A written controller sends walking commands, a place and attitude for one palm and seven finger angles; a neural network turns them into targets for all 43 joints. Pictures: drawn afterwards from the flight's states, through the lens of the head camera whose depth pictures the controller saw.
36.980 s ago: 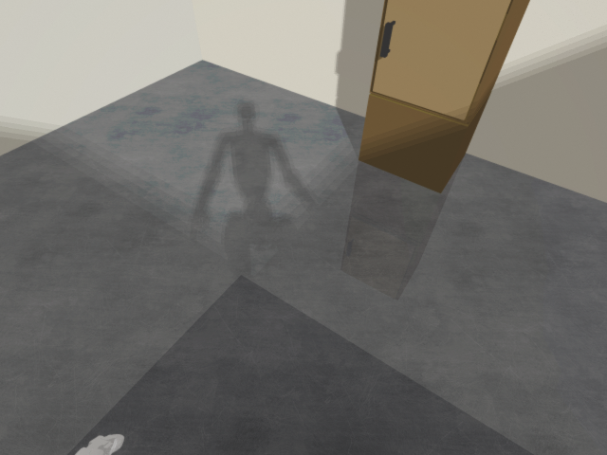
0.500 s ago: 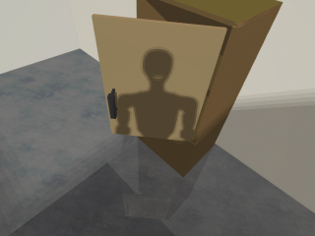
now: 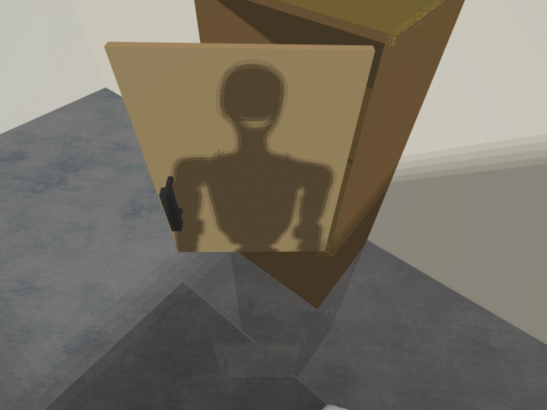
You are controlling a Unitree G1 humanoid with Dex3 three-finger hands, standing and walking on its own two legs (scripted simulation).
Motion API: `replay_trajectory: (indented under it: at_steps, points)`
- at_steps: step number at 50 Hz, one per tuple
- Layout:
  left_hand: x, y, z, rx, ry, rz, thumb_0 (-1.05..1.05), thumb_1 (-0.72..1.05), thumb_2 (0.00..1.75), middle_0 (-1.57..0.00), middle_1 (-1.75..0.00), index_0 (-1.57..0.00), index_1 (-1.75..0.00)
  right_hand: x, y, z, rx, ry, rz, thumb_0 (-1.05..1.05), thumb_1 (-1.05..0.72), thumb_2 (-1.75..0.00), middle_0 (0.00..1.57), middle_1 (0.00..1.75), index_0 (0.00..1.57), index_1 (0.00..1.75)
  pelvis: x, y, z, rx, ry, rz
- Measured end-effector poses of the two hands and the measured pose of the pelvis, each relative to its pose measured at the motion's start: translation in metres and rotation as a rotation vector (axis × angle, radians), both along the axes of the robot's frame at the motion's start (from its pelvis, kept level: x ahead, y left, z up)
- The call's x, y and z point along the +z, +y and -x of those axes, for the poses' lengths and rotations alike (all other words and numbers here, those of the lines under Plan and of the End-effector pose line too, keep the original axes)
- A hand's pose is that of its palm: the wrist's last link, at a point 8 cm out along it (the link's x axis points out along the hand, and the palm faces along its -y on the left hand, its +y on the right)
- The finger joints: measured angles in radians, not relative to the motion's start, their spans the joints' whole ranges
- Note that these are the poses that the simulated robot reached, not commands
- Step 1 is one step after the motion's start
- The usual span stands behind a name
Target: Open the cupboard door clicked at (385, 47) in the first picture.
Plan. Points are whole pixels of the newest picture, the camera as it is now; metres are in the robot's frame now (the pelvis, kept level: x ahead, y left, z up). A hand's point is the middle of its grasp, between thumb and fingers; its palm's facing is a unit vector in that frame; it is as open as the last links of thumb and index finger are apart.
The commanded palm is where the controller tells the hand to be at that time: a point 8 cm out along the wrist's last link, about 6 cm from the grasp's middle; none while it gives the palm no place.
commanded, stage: come to a stop and stand still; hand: left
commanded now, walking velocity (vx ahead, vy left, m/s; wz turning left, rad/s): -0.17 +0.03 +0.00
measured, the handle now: (173, 203) +0.56 +0.24 -0.11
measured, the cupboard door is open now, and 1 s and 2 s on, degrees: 40 40 40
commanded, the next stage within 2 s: look again from close up in 0.86 s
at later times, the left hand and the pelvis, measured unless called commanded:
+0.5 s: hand out of the picture +0.05 +0.18 -0.19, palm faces +0.09 -0.97 -0.23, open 7.3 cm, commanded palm none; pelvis +0.01 -0.01 -0.02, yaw +0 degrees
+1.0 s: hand out of the picture -0.02 +0.16 -0.18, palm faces +0.05 -0.98 -0.18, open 7.3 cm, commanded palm none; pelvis -0.01 +0.00 -0.01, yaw +2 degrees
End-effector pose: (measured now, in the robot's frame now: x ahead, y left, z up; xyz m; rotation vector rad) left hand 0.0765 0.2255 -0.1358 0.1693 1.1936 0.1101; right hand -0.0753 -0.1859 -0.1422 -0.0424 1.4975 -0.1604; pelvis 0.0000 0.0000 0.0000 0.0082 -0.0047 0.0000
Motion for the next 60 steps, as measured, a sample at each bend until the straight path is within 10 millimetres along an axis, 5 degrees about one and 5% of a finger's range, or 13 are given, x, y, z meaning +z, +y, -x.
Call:
replay_trajectory:
  at_steps: [5, 9, 13, 18, 23, 28, 40, 60]
  points:
    - [-0.003, -0.023, -0.048, -0.015, -0.101, -0.001, 0.01, 0.92, 0.90, -0.20, -0.30, -0.20, -0.29, -0.012, -0.014, -0.008, -0.009, 0.049, -0.008, 0.00, -0.90, -0.90, 0.20, 0.30, 0.20, 0.30, -0.011, -0.014, -0.021, -0.001, -0.007, -0.021]
    - [-0.008, -0.039, -0.053, -0.009, -0.096, 0.022, 0.00, 0.92, 0.90, -0.20, -0.30, -0.20, -0.29, -0.017, -0.030, -0.032, -0.006, 0.034, 0.020, 0.00, -0.90, -0.90, 0.20, 0.30, 0.20, 0.30, -0.014, -0.019, -0.027, 0.029, -0.008, 0.002]
    - [-0.018, -0.041, -0.037, 0.043, -0.072, 0.046, 0.00, 0.91, 0.90, -0.20, -0.30, -0.20, -0.29, -0.014, -0.043, -0.063, 0.031, -0.021, 0.063, 0.00, -0.91, -0.90, 0.20, 0.30, 0.20, 0.30, -0.015, -0.019, -0.023, 0.051, -0.010, 0.003]
    - [-0.022, -0.018, -0.013, 0.092, -0.032, 0.026, -0.03, 0.93, 0.90, -0.21, -0.30, -0.20, -0.29, -0.006, -0.049, -0.097, 0.071, -0.123, 0.106, 0.00, -0.91, -0.90, 0.20, 0.30, 0.19, 0.30, -0.014, -0.013, -0.015, 0.027, -0.009, -0.015]
    - [-0.020, 0.001, 0.022, 0.102, 0.052, -0.027, -0.02, 0.93, 0.90, -0.20, -0.30, -0.20, -0.29, -0.009, -0.048, -0.120, 0.101, -0.201, 0.100, 0.00, -0.91, -0.90, 0.20, 0.30, 0.19, 0.30, -0.016, -0.010, -0.011, 0.008, -0.014, -0.023]
    - [-0.016, 0.000, 0.062, 0.116, 0.129, -0.038, -0.01, 0.92, 0.90, -0.20, -0.30, -0.20, -0.29, -0.011, -0.051, -0.133, 0.119, -0.233, 0.088, 0.00, -0.93, -0.90, 0.20, 0.30, 0.20, 0.30, -0.014, -0.010, -0.010, 0.007, -0.022, -0.008]
    - [-0.022, -0.029, 0.109, 0.089, 0.237, 0.039, 0.00, 0.91, 0.90, -0.20, -0.30, -0.20, -0.29, -0.004, -0.047, -0.104, 0.125, -0.191, 0.090, 0.00, -0.93, -0.90, 0.20, 0.30, 0.20, 0.30, -0.009, -0.006, -0.003, 0.021, -0.027, 0.011]
    - [-0.011, -0.014, 0.099, 0.092, 0.158, -0.005, 0.00, 0.91, 0.90, -0.20, -0.30, -0.20, -0.29, -0.013, -0.023, -0.046, 0.090, -0.101, 0.009, 0.00, -0.91, -0.90, 0.20, 0.30, 0.20, 0.30, -0.005, -0.005, 0.009, 0.029, -0.027, -0.003]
